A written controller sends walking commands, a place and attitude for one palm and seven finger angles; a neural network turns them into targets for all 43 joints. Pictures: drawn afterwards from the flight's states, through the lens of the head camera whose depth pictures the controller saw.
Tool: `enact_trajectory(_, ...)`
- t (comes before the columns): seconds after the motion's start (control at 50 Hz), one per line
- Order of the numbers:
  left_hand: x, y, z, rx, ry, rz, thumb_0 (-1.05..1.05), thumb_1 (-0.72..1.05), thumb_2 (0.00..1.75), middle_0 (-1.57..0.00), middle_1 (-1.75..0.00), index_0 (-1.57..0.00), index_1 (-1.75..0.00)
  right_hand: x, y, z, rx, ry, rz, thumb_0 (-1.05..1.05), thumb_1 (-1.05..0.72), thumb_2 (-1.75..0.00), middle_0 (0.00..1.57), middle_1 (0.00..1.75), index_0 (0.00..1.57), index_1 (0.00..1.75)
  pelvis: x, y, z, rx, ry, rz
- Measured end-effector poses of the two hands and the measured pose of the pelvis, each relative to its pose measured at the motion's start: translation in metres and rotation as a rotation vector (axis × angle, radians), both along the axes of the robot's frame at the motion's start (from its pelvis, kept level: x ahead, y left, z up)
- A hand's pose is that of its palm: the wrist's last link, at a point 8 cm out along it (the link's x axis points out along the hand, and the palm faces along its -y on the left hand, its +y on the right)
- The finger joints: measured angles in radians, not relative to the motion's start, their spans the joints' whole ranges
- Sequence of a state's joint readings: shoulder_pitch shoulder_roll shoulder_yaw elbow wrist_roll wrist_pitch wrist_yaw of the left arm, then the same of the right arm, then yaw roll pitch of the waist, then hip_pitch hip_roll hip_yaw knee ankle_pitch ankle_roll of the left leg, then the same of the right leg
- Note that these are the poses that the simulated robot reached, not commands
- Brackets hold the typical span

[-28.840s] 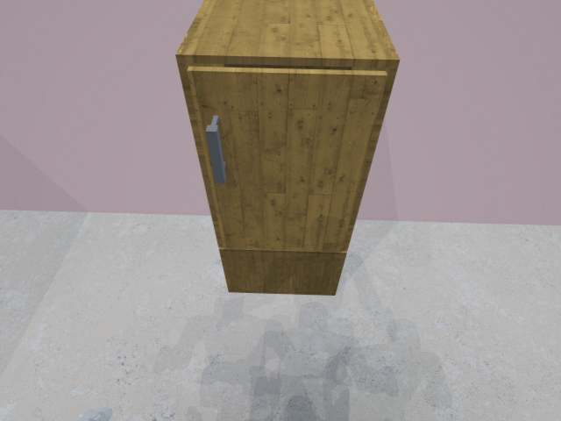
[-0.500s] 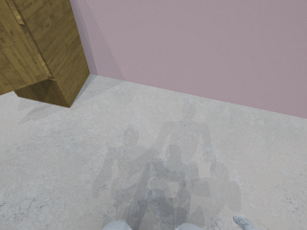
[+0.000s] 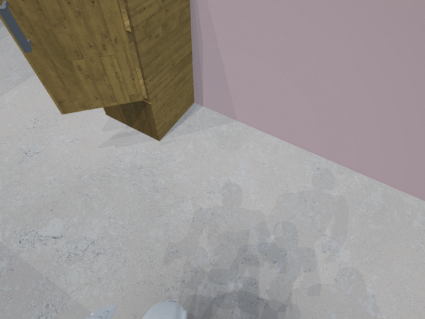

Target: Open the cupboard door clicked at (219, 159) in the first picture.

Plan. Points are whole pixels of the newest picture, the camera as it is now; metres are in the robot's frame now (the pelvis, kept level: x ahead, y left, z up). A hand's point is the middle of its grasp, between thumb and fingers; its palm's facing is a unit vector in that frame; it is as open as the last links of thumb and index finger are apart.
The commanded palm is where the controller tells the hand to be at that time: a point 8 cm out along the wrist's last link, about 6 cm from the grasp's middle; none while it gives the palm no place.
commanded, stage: turn to face it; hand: left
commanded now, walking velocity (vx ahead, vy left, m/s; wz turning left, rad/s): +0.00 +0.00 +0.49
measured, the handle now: (16, 27) +0.94 +0.69 +0.00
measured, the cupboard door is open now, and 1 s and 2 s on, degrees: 46 46 46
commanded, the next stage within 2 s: take the last steps up to it in 0.48 s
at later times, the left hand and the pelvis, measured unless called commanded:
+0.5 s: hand out of the picture +0.08 +0.20 -0.16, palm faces +0.20 -0.94 -0.28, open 7.4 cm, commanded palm none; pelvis +0.03 -0.02 -0.01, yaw +11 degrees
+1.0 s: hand out of the picture +0.03 +0.24 -0.17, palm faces +0.37 -0.90 -0.21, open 7.4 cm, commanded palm none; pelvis +0.07 +0.04 +0.01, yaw +19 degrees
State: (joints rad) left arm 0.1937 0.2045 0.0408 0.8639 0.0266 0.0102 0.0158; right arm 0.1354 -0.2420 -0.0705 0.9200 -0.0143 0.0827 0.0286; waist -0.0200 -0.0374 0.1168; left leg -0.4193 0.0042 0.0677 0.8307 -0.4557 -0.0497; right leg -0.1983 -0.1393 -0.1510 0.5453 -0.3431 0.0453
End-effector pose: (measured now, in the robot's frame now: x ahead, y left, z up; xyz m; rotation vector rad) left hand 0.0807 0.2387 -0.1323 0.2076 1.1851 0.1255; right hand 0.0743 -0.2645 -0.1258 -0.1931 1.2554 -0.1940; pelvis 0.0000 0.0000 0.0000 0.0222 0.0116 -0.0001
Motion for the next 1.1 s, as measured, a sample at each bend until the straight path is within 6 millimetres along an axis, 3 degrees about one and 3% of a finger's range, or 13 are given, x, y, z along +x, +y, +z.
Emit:
enact_trajectory(0.12, -0.037, 0.027, -0.029, -0.026, 0.1, 0.107, 0.01, 0.91, 0.9, -0.2, -0.3, -0.2, -0.3, 0.05, 0.024, 0.001, -0.045, -0.089, 0.125, 0.01, -0.9, -0.9, 0.2, 0.3, 0.2, 0.3, 0.007, 0.017, -0.015, -0.018, 0.004, 0.064)
enact_trajectory(0.26, -0.037, 0.043, -0.009, 0.003, 0.085, 0.183, 0.01, 0.91, 0.9, -0.2, -0.3, -0.2, -0.3, 0.057, 0.042, 0.009, -0.037, -0.061, 0.189, 0.0, -0.9, -0.9, 0.21, 0.3, 0.2, 0.3, 0.011, 0.016, 0.001, -0.042, 0.014, 0.116)
enact_trajectory(0.44, -0.018, 0.022, 0.009, 0.046, 0.0, 0.211, 0.01, 0.91, 0.9, -0.19, -0.3, -0.2, -0.3, 0.05, 0.031, -0.012, 0.04, 0.009, 0.196, 0.0, -0.9, -0.9, 0.21, 0.3, 0.21, 0.3, 0.023, -0.009, 0.0, -0.025, 0.014, 0.175)
enact_trajectory(0.52, -0.023, 0.004, 0.01, 0.055, -0.004, 0.226, 0.01, 0.91, 0.9, -0.19, -0.3, -0.2, -0.3, 0.055, 0.019, -0.023, 0.058, 0.034, 0.195, 0.01, -0.9, -0.9, 0.21, 0.3, 0.2, 0.3, 0.027, -0.019, -0.004, -0.013, 0.001, 0.202)
enact_trajectory(0.68, -0.061, -0.021, 0.004, -0.019, 0.062, 0.309, 0.01, 0.91, 0.9, -0.2, -0.3, -0.2, -0.3, 0.082, 0.021, -0.006, 0.033, 0.037, 0.256, 0.01, -0.91, -0.9, 0.2, 0.3, 0.2, 0.3, 0.035, -0.018, 0.006, 0.011, -0.016, 0.253)
enact_trajectory(0.8, -0.107, -0.005, -0.015, -0.066, 0.149, 0.408, 0.01, 0.91, 0.9, -0.2, -0.3, -0.2, -0.3, 0.12, 0.052, 0.002, 0.002, -0.03, 0.359, 0.01, -0.91, -0.9, 0.2, 0.3, 0.2, 0.3, 0.045, 0.005, -0.002, 0.0, -0.013, 0.298)
enact_trajectory(0.86, -0.12, 0.011, -0.024, -0.069, 0.206, 0.434, 0.01, 0.91, 0.9, -0.2, -0.3, -0.2, -0.3, 0.131, 0.067, 0.0, -0.016, -0.078, 0.386, 0.0, -0.91, -0.9, 0.2, 0.3, 0.2, 0.3, 0.048, 0.018, -0.009, -0.004, -0.016, 0.307)
enact_trajectory(0.9, -0.115, 0.022, -0.021, -0.059, 0.215, 0.436, 0.01, 0.91, 0.9, -0.2, -0.3, -0.2, -0.3, 0.129, 0.074, 0.002, -0.016, -0.078, 0.386, 0.0, -0.91, -0.9, 0.2, 0.3, 0.2, 0.3, 0.053, 0.024, -0.006, -0.007, -0.017, 0.31)
enact_trajectory(0.96, -0.091, 0.038, -0.01, -0.046, 0.169, 0.434, 0.01, 0.91, 0.9, -0.19, -0.3, -0.2, -0.3, 0.117, 0.082, 0.003, -0.004, -0.029, 0.382, 0.0, -0.9, -0.9, 0.2, 0.3, 0.2, 0.3, 0.063, 0.031, 0.002, -0.013, -0.015, 0.323)
enact_trajectory(1.1, -0.006, 0.058, 0.011, -0.015, 0.022, 0.389, 0.01, 0.91, 0.9, -0.19, -0.3, -0.19, -0.3, 0.088, 0.091, -0.008, 0.054, 0.137, 0.34, 0.0, -0.9, -0.9, 0.21, 0.3, 0.2, 0.3, 0.098, 0.042, 0.009, -0.012, -0.014, 0.341)
